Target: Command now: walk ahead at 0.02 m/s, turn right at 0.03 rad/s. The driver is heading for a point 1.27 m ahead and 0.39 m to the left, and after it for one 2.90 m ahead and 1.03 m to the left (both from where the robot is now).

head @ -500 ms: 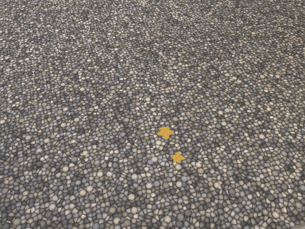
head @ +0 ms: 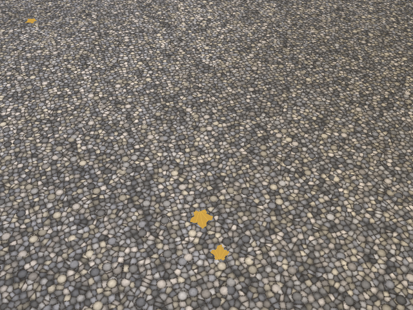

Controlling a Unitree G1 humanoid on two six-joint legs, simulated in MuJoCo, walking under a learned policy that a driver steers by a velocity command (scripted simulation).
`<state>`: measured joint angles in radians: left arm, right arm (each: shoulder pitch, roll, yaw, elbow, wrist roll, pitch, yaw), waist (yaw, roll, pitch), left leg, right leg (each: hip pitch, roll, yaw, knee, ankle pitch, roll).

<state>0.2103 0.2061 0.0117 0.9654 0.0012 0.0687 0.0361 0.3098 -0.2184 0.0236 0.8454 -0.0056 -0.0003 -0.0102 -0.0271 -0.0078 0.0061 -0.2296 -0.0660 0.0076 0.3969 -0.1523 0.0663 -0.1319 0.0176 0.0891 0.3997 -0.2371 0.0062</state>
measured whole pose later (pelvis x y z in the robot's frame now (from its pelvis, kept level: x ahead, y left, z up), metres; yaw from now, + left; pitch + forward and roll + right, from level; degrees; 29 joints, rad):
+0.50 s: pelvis +0.00 -0.03 +0.00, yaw +1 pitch -1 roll -1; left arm 0.25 0.17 -0.01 1.11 0.00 0.01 0.04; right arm 0.27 -0.22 0.01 0.99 -0.01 0.01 -0.02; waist -0.02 0.01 0.00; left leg -0.21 -0.03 -0.03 0.35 -0.12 0.02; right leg -0.09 0.06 0.06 0.31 -0.21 -0.03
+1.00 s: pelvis +0.01 -0.02 +0.00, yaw +1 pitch +0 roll +0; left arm 0.27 0.15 -0.01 1.15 0.00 0.01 0.04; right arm 0.27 -0.19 0.02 1.06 -0.01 0.00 -0.03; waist -0.01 0.00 0.01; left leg -0.20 -0.04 -0.04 0.35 -0.14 0.03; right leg -0.08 0.05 0.06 0.31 -0.23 -0.03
